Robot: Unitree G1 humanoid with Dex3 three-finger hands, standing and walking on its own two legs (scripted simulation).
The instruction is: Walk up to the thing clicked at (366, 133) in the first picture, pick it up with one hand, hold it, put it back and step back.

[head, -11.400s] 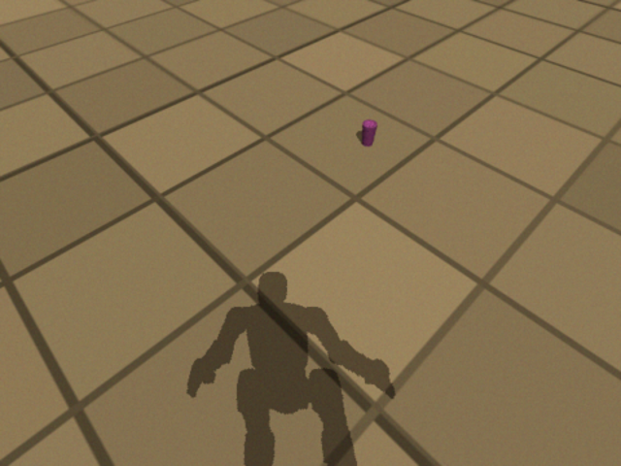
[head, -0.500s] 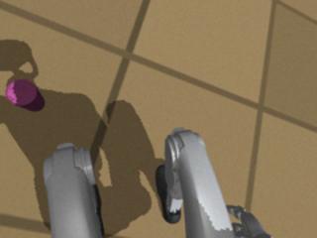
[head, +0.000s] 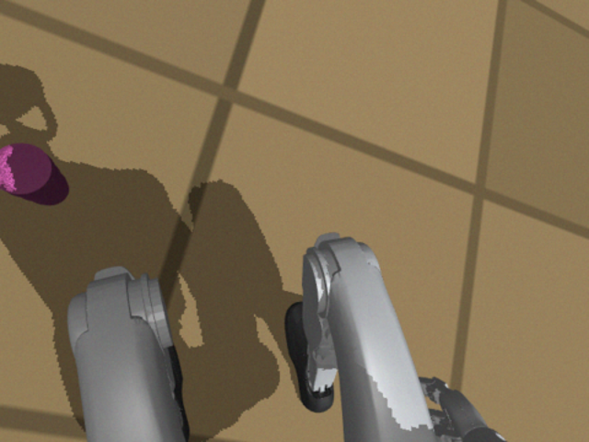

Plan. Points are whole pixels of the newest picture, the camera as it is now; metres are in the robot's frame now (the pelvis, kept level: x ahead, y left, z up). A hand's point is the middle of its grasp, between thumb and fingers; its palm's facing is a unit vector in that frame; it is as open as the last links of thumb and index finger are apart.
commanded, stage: rise first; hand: left
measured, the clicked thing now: (37, 180) +0.47 +0.32 -0.28
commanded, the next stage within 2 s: none
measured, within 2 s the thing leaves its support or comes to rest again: neither
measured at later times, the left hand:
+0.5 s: hand out of the picture +0.45 +0.38 -0.15, palm faces -0.44 -0.09 -0.89, open 14.3 cm
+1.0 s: hand out of the picture +0.45 +0.38 -0.14, palm faces -0.44 -0.09 -0.90, open 14.3 cm
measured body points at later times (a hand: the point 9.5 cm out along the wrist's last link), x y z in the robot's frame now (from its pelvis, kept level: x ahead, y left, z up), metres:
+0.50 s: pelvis +0.00 +0.00 +0.00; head +0.24 +0.10 +0.36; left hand +0.47 +0.38 -0.10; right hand +0.06 -0.27 -0.10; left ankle +0.08 +0.13 -0.31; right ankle +0.10 -0.14 -0.31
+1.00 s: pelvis +0.00 +0.00 +0.00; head +0.23 +0.10 +0.37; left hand +0.47 +0.39 -0.09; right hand +0.06 -0.27 -0.10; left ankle +0.08 +0.13 -0.31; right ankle +0.10 -0.14 -0.31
